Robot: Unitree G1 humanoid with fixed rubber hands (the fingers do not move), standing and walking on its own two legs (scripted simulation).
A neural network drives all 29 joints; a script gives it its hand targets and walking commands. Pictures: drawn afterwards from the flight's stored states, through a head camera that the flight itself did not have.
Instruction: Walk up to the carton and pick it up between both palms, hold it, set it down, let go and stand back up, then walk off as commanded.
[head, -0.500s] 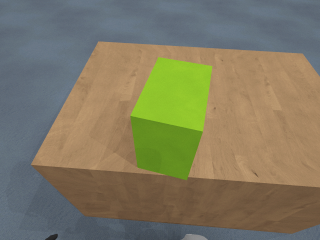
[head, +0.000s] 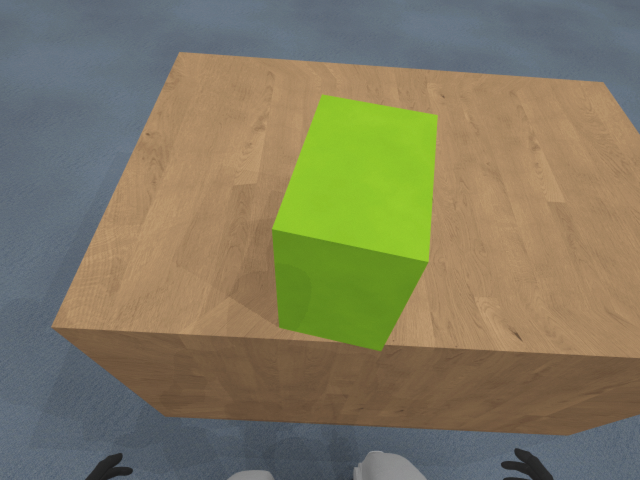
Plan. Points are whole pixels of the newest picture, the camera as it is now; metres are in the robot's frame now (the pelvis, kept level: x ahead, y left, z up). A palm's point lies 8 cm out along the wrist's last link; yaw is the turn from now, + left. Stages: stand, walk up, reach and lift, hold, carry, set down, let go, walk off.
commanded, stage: walk up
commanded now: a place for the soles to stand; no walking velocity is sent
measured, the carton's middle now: (352, 228) +0.44 -0.03 +0.02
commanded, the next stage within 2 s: stand in 1.72 s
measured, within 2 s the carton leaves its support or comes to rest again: neither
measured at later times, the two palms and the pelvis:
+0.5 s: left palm out of the picture +0.07 +0.32 -0.13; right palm out of the picture +0.06 -0.29 -0.12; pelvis -0.01 +0.02 -0.01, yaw -1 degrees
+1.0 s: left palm out of the picture +0.06 +0.27 -0.12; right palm out of the picture +0.06 -0.31 -0.12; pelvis -0.05 -0.02 +0.00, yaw -1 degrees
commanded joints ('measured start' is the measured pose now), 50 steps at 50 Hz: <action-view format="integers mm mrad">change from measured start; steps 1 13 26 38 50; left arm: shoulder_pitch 12 146 -74 -52 -73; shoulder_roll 268 255 260 282 288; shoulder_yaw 60 82 90 79 91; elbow -72 -65 -130 -78 -102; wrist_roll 4 10 6 -6 26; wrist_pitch -19 -24 59 31 22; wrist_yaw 22 16 12 -1 -8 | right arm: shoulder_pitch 10 -56 40 -21 -31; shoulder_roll -261 -275 -420 -253 -278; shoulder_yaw -64 -76 -109 -58 -60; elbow -74 -131 -57 -54 -31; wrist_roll -8 3 -15 13 -8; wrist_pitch -23 -37 -49 -31 -14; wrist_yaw -16 -29 -35 -38 -27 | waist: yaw -8 68 -42 -5 -1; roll -9 42 83 -11 -127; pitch -275 -251 -166 -223 -175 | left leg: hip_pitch -8 -117 -178 69 -83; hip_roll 81 99 343 17 -26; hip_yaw -171 -68 -659 -86 -73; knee -116 11 -431 -13 91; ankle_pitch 328 908 201 318 -74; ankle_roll -20 -48 191 -33 -24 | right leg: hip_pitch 49 303 -36 -49 -37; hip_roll -230 -102 -20 -249 -327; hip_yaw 277 57 83 306 423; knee -97 -127 236 -204 -397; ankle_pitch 373 455 -289 340 43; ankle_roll -221 -116 -18 -225 -271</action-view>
